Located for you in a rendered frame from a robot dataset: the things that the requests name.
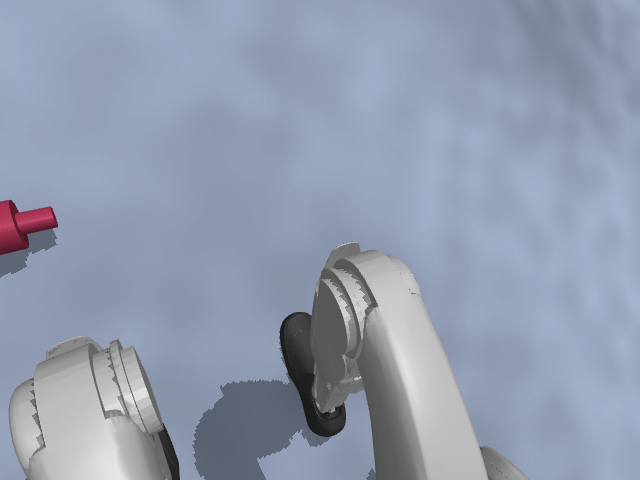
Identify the bottle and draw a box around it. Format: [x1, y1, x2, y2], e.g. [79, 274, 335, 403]
[0, 200, 58, 255]

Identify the left robot foot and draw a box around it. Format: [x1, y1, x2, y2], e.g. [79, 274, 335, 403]
[158, 422, 180, 480]

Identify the right robot foot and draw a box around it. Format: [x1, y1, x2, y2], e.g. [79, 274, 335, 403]
[280, 312, 346, 437]

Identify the right robot hand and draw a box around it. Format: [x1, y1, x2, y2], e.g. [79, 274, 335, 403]
[479, 446, 530, 480]

